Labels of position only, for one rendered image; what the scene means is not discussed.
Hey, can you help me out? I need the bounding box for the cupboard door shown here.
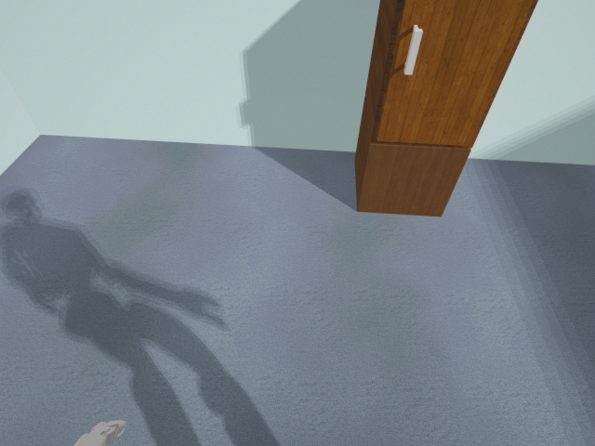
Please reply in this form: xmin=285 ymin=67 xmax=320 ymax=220
xmin=377 ymin=0 xmax=534 ymax=146

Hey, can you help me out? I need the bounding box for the left robot hand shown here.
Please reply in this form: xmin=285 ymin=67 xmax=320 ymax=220
xmin=74 ymin=420 xmax=126 ymax=446

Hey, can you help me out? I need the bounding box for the handle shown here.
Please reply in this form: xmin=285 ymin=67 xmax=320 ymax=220
xmin=403 ymin=25 xmax=423 ymax=75

